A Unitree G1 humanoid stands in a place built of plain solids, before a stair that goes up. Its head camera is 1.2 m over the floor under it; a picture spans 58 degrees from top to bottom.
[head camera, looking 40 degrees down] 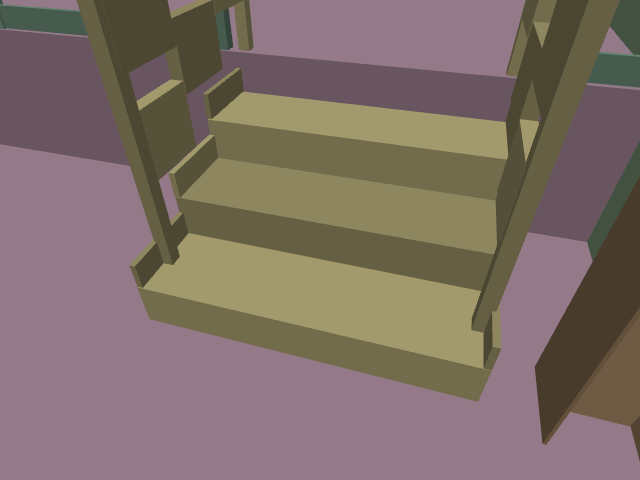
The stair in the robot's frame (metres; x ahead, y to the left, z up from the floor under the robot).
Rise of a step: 0.16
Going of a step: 0.30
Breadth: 1.12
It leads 16 degrees to the right of straight ahead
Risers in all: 4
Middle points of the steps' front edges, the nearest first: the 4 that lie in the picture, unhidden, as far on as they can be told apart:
0.84 0.07 0.16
1.12 -0.02 0.33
1.41 -0.10 0.49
1.70 -0.19 0.65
